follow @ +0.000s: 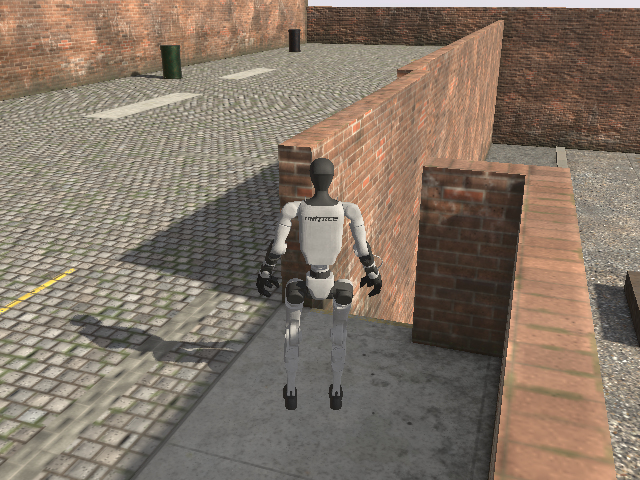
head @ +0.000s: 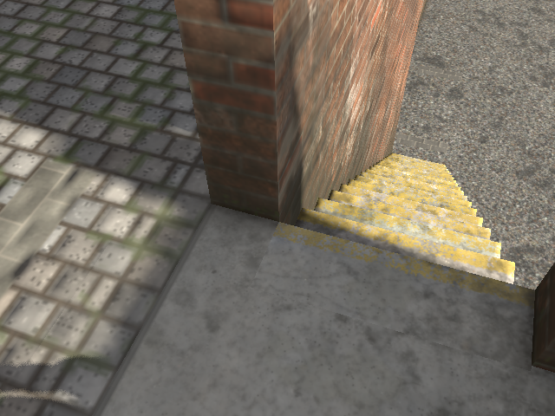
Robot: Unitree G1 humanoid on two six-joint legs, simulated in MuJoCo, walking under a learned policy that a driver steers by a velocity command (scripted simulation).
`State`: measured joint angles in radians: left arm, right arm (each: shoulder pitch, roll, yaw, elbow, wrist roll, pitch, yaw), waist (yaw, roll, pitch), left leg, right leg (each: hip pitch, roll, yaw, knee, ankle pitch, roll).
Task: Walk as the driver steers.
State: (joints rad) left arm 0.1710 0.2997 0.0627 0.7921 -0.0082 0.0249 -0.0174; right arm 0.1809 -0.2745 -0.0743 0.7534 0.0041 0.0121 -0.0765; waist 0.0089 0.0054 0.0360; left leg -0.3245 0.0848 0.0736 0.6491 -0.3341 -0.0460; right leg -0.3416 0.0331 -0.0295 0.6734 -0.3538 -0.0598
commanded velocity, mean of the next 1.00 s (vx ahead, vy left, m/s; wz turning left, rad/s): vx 0.09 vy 0.00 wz -0.51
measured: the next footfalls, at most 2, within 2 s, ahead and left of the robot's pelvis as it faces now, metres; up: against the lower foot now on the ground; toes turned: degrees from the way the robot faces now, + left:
left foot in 0.42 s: +0.11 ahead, +0.13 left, +0.00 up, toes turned -19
right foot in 0.82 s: +0.10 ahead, -0.16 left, +0.00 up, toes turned -31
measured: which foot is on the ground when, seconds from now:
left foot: down 0.00-0.00, up 0.02-0.40, down 0.42-0.82, up 0.84-1.00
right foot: down 0.00-0.42, up 0.44-0.80, down 0.82-1.00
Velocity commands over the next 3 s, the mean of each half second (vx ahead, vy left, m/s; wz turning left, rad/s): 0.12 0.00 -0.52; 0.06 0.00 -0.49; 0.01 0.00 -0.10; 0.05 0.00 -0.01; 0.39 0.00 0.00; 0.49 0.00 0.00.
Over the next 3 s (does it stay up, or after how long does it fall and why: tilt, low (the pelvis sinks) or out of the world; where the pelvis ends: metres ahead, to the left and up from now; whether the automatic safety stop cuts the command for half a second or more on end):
stays up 0.54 -0.25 0.02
